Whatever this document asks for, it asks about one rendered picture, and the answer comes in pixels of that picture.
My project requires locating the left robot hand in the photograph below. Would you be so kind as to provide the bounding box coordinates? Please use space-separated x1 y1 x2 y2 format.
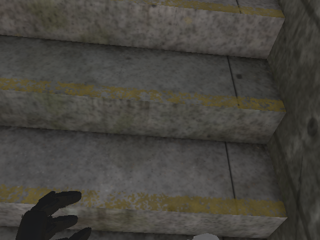
15 191 92 240

